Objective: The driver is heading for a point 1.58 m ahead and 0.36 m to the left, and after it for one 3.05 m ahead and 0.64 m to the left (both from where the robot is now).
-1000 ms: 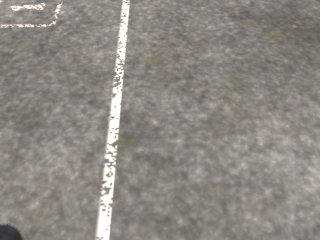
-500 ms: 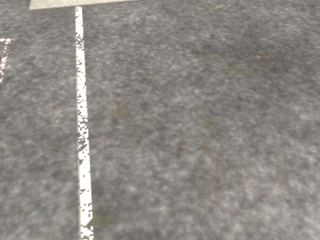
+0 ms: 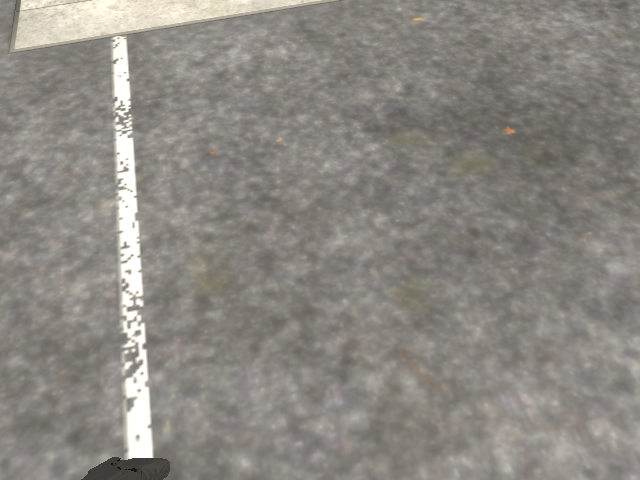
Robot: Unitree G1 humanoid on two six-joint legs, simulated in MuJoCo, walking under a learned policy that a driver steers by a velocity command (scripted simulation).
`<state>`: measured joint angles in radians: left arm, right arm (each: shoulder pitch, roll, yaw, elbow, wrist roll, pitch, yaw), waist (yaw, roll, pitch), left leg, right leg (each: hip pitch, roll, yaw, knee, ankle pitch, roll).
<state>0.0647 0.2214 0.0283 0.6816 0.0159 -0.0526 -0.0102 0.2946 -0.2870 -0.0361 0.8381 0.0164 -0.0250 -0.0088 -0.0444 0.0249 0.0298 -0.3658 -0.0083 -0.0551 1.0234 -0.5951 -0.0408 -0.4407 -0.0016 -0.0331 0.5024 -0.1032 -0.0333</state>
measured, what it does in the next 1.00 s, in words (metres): steps on the spot, turning left: left foot, then right foot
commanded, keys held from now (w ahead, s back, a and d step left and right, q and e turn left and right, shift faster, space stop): q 0.60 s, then no key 0.40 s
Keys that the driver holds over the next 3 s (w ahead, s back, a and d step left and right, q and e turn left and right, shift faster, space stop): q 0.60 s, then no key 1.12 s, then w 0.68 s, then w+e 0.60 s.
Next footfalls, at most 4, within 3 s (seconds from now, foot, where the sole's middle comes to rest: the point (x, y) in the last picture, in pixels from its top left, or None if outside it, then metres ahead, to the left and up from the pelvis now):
0.32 left None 0.05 0.14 -0.77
0.80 right None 0.13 -0.07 -0.77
1.08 left None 0.00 0.16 -0.77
2.40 left None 0.37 0.32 -0.77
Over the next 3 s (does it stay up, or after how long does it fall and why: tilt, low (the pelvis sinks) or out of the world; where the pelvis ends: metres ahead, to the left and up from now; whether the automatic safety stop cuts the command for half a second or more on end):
stays up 0.57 0.24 -0.02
